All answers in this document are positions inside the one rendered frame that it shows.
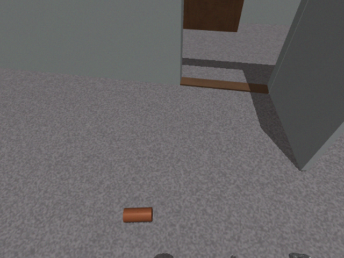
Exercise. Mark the can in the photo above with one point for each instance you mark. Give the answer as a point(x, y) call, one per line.
point(137, 214)

